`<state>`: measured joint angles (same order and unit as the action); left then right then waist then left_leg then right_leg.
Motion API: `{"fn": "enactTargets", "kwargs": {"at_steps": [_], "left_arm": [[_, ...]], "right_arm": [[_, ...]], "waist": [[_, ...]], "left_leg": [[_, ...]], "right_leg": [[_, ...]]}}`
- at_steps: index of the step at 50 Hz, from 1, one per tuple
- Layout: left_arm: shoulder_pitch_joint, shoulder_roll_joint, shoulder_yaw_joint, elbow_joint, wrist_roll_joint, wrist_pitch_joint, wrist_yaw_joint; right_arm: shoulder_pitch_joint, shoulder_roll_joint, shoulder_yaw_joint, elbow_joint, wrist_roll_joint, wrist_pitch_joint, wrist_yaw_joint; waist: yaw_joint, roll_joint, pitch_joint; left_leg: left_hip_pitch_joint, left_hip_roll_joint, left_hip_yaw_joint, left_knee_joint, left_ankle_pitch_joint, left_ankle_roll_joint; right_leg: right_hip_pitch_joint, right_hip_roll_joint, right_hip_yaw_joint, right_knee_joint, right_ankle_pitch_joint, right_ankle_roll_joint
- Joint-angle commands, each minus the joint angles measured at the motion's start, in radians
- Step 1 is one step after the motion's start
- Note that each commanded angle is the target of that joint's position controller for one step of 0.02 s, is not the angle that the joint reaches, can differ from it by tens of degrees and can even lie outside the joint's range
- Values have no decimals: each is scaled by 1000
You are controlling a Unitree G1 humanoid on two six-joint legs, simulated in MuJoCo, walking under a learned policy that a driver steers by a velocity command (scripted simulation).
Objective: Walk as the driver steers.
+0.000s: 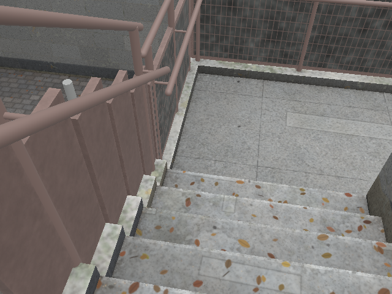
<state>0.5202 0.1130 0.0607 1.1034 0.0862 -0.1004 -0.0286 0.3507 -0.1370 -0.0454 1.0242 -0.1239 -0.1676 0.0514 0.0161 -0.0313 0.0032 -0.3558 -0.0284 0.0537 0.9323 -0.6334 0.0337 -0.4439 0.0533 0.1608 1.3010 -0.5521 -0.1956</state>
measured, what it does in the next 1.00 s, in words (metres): goes down: right foot 0.17 m lower, then left foot 0.17 m lower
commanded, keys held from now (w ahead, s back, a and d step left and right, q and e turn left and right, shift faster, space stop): w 0.88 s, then w+e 0.12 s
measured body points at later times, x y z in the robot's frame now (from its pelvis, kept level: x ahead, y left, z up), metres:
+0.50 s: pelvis +0.23 +0.01 -0.15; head +0.24 +0.01 +0.30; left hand +0.15 +0.21 -0.30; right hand +0.28 -0.22 -0.29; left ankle +0.37 +0.16 -0.77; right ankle +0.19 -0.07 -0.85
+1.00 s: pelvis +0.50 +0.11 -0.31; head +0.50 +0.12 +0.14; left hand +0.57 +0.37 -0.45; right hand +0.42 -0.12 -0.45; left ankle +0.49 +0.18 -1.02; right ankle +0.60 -0.04 -0.92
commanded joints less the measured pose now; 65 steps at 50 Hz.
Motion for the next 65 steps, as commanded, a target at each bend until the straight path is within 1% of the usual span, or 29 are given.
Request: {"fn": "enactTargets", "kwargs": {"at_steps": [1,4,7,10,11,12,13,14,15,16,17,19,21,24,27,32,36,38,39,41,42,43,45,46,50,51,54,59,65], "left_arm": [[-307,111,14,-228,7,-29,-5],[-51,-5,-56,-132,61,3,22],[-100,74,-38,-158,-4,-3,-6],[-207,140,-41,-228,9,30,-16],[-321,135,-30,-212,-105,49,9],[-250,112,-40,-179,-113,43,13],[119,187,-22,-81,-15,35,-2],[383,345,50,-30,10,32,-2],[400,351,44,1,39,33,-33],[302,341,51,-23,71,38,-48],[113,336,48,-57,37,32,-50],[-157,29,-60,-103,35,11,-42],[-272,-20,-94,-133,5,-33,-1],[-114,185,-74,-77,6,-69,-1],[161,109,-98,22,-33,-76,61],[39,157,-108,-32,-5,-17,-7],[36,188,-83,-44,-39,-9,25],[29,236,-77,-4,50,36,-48],[162,148,-82,58,53,40,-99],[165,168,-53,-67,-25,8,-119],[23,114,-87,-142,-48,-10,-79],[-204,185,-31,-173,-49,51,36],[-172,139,-39,-182,-29,121,55],[20,82,-81,-123,-43,57,-6],[-9,174,-45,-97,-2,8,-94],[-114,178,-49,-135,-3,13,-78],[-128,135,-83,-149,-29,38,-48],[-207,201,-50,-223,-59,46,-60],[-388,99,-71,-287,-25,25,-66]], "right_arm": [[228,-92,14,66,47,15,29],[-76,126,81,-61,15,27,-47],[9,-72,71,-62,25,-27,-74],[270,-138,60,30,61,-12,-32],[235,-175,-2,46,163,63,-80],[289,-188,-5,34,150,116,-109],[349,-158,39,72,5,99,13],[371,-56,35,51,19,75,79],[364,1,57,19,67,65,104],[239,-52,40,-74,108,61,97],[178,-106,32,-145,107,63,77],[140,-63,50,-122,40,84,18],[94,-21,65,-122,2,112,29],[133,-62,64,-82,-14,112,71],[-142,-107,62,-149,-21,90,35],[-214,-129,75,-157,-4,123,32],[-336,-145,102,-236,18,97,13],[240,-248,43,-27,60,65,6],[485,-308,5,31,34,80,24],[385,-436,-35,-13,-3,110,69],[278,-349,-29,-35,11,120,71],[234,-227,-17,-27,178,139,-30],[164,-122,33,-30,140,135,-75],[179,-38,59,-17,-14,81,2],[104,-167,29,-11,-20,63,19],[198,-75,53,48,-14,60,-3],[413,-71,71,157,-36,45,-19],[167,-36,97,48,-35,40,-27],[503,-37,71,123,-17,42,-96]], "waist": [[-78,14,223],[53,18,123],[55,64,85],[-9,45,158],[-55,-58,160],[-70,-37,142],[67,63,58],[157,-147,-98],[157,-187,-265],[155,-14,-166],[104,-63,-13],[-39,182,119],[-58,101,161],[-63,26,62],[115,25,52],[34,-5,126],[103,-14,134],[-127,145,3],[-190,310,-181],[-101,238,-285],[-126,105,-199],[-84,-15,-75],[8,-31,94],[38,85,162],[39,46,16],[-25,-5,15],[-42,7,28],[17,33,132],[-117,100,160]], "left_leg": [[226,430,-813,-501,14,406],[-352,197,-329,-330,288,249],[-739,31,-2,-179,68,102],[-488,144,-214,-104,93,192],[-164,55,-93,85,278,131],[-74,54,-105,267,454,142],[-105,175,-374,283,504,198],[-350,0,-292,816,566,134],[-676,-66,-181,1217,-173,78],[-905,-67,-196,1246,-76,81],[-1120,16,-235,1208,106,51],[-903,174,-287,697,573,79],[-459,217,-154,235,898,92],[-285,140,-80,344,956,27],[-960,229,-239,-50,1029,-31],[-156,133,-24,-182,1076,-17],[-237,134,-59,-526,720,-17],[415,101,35,-604,1029,40],[804,210,-68,-340,1173,191],[863,401,-380,-278,1541,343],[748,484,-476,-397,1013,384],[509,493,-433,-497,765,298],[166,423,-342,-474,677,171],[-68,304,-219,-548,806,196],[-140,270,-168,-427,754,215],[112,284,-205,-418,728,199],[230,362,-223,-407,845,191],[-15,276,13,-388,636,66],[302,278,70,-176,733,42]], "right_leg": [[-853,-50,95,207,176,8],[-294,-176,7,-176,802,84],[318,-94,-214,-434,1069,216],[299,-64,-205,-608,661,216],[176,0,-309,-913,830,219],[253,-37,-272,-1087,862,192],[508,-140,-124,-1072,714,111],[914,-231,-73,-692,1207,-102],[1105,-409,77,-597,1443,-261],[1007,-435,181,-666,1254,-242],[815,-531,426,-796,653,-274],[264,-382,176,-909,391,-131],[-283,-235,-32,-962,333,-140],[-336,-186,-16,-821,280,-136],[428,-316,194,-608,387,-130],[-278,-196,59,-611,14,-86],[184,-256,144,-407,265,-47],[4,-155,0,83,328,44],[-263,2,-74,597,-57,110],[-626,26,-110,918,-178,145],[-793,-44,-71,755,-45,142],[-700,-88,-96,621,-81,152],[-572,-139,17,298,135,149],[-448,-157,49,92,541,103],[-365,-83,-31,23,664,141],[-599,-113,122,-234,832,133],[-629,-96,167,-450,1059,161],[-351,-97,80,-378,1058,152],[-439,-143,-72,-528,869,154]]}}
Keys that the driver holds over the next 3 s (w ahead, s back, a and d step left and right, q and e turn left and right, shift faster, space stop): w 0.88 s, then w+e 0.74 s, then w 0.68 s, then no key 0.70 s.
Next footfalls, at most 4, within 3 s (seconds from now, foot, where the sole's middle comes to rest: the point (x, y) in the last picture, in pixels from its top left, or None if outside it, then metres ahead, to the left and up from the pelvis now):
0.26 right None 0.23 -0.07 -0.89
0.78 left None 0.52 0.19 -1.06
1.42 right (221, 275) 0.79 -0.08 -1.23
1.78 left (193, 236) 1.09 0.06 -1.40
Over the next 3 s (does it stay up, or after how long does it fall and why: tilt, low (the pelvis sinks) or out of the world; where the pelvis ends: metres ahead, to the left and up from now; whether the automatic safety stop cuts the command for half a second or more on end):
stays up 1.34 -0.15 -0.80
